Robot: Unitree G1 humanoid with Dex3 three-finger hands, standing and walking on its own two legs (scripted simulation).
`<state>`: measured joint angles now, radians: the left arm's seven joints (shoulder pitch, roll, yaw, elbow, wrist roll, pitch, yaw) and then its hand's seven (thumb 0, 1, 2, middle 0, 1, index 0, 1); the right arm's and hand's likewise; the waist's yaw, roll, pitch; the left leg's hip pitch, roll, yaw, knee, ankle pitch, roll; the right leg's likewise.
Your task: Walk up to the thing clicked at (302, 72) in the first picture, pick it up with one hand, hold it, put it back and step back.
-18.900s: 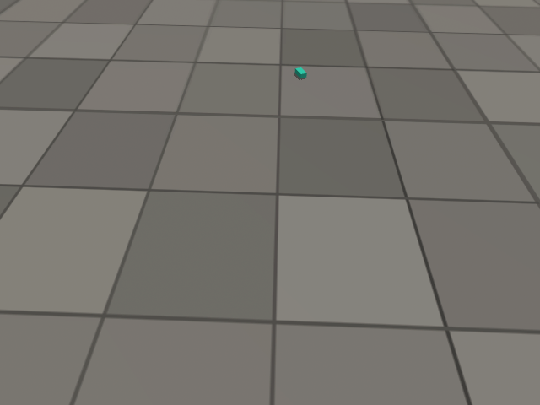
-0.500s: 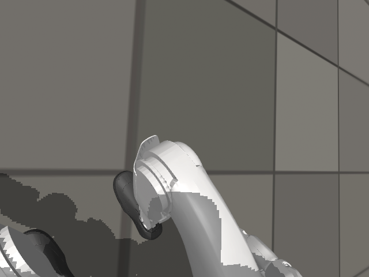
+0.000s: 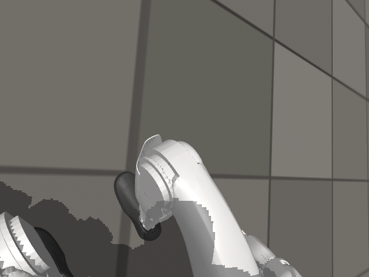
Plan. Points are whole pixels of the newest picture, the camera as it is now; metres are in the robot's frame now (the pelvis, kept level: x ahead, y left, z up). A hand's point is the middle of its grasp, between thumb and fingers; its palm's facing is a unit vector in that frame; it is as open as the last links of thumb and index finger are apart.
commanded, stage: rest palm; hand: left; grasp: from above
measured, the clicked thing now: out of the picture +0.54 +0.35 -0.31
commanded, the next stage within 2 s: none
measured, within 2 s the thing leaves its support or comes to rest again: neither
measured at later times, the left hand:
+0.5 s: hand out of the picture +0.51 +0.33 -0.25, palm faces -0.45 -0.13 -0.88, open 10.7 cm
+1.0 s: hand out of the picture +0.50 +0.34 -0.25, palm faces -0.47 -0.12 -0.87, open 10.3 cm
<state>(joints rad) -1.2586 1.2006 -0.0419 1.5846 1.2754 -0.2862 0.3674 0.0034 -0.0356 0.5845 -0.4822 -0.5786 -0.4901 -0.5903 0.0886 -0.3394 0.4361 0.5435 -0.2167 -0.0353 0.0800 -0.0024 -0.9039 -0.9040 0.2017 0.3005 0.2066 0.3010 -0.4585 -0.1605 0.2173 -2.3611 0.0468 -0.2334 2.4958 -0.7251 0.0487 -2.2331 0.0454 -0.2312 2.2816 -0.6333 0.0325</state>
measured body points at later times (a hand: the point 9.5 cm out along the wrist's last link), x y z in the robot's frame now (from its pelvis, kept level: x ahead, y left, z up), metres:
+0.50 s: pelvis +0.00 +0.00 +0.00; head +0.31 +0.12 +0.29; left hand +0.53 +0.33 -0.20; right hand +0.04 -0.25 -0.06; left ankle +0.06 +0.11 -0.29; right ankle +0.12 -0.11 -0.29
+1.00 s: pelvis +0.00 +0.00 +0.00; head +0.31 +0.13 +0.29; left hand +0.52 +0.34 -0.20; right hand +0.05 -0.25 -0.05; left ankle +0.06 +0.11 -0.29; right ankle +0.12 -0.11 -0.29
